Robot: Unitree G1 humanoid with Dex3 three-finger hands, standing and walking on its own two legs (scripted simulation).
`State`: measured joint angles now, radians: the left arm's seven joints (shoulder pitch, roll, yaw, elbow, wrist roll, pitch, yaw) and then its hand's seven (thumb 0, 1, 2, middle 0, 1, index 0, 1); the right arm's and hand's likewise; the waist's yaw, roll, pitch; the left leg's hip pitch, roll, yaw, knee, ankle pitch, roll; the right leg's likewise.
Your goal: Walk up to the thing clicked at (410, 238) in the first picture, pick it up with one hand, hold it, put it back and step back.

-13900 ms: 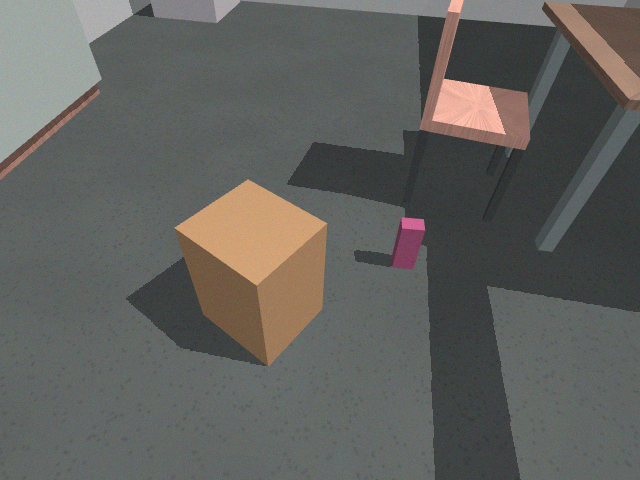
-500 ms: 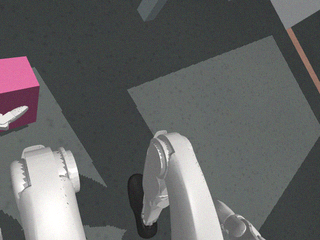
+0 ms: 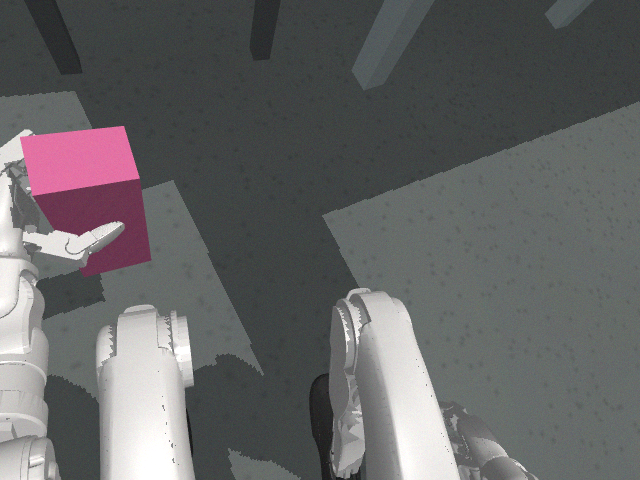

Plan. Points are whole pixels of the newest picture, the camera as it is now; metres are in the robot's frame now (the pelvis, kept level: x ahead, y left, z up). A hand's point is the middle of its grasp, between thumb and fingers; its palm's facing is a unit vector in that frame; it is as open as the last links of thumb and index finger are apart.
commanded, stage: settle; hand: left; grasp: from the side
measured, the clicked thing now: (101, 213) +0.44 +0.22 -0.09
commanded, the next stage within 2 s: lift in 0.84 s
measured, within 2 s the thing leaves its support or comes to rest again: neither
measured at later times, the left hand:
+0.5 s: hand (71, 178) +0.44 +0.23 +0.00, palm faces +0.12 -0.99 -0.06, open 10.3 cm
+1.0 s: hand (63, 172) +0.44 +0.23 +0.02, palm faces +0.12 -0.99 -0.07, open 10.3 cm
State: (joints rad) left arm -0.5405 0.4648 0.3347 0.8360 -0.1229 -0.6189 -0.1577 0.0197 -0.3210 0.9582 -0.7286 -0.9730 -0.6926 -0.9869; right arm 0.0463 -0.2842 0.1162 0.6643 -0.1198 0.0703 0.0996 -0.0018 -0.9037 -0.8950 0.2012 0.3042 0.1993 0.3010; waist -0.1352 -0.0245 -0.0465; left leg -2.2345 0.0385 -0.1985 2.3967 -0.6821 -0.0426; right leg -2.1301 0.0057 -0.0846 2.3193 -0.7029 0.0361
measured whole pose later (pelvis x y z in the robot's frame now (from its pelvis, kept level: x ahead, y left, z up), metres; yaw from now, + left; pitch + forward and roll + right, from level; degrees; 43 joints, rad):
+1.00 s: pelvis +0.01 +0.00 +0.05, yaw +4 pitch +33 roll -4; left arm -0.59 0.38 0.35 0.85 -0.11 -0.56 -0.19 0.01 -0.48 1.18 -0.74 -1.06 -0.71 -1.06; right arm 0.10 -0.27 0.03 0.67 -0.07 0.02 0.05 0.00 -0.92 -0.90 0.20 0.30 0.20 0.30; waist -0.12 0.01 -0.13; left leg -2.12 0.05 -0.11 2.21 -0.68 -0.04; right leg -2.05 -0.01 -0.03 2.19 -0.71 0.02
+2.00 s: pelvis +0.04 +0.00 +0.26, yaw +7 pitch +25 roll -3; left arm -0.19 0.26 0.17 0.39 -0.18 -0.31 -0.11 0.01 -0.45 1.14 -0.73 -1.06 -0.71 -1.04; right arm 0.16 -0.23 0.01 0.62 0.03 -0.05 -0.04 0.00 -0.90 -0.89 0.20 0.30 0.20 0.30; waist -0.04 0.03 -0.18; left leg -1.35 0.06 -0.06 1.51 -0.59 -0.03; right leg -1.29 -0.03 -0.04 1.48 -0.62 0.02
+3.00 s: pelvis +0.08 +0.00 +0.38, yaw +8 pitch +10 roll -1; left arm -0.15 0.23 0.15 0.49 -0.20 -0.35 -0.18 0.01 -0.45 1.14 -0.71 -1.08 -0.70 -1.06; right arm 0.24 -0.23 0.00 0.66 0.01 -0.03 -0.06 0.00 -0.91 -0.90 0.20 0.30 0.20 0.30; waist -0.04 0.02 -0.06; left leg -0.69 0.06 -0.01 0.95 -0.44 -0.03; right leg -0.64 -0.03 -0.03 0.93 -0.46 0.02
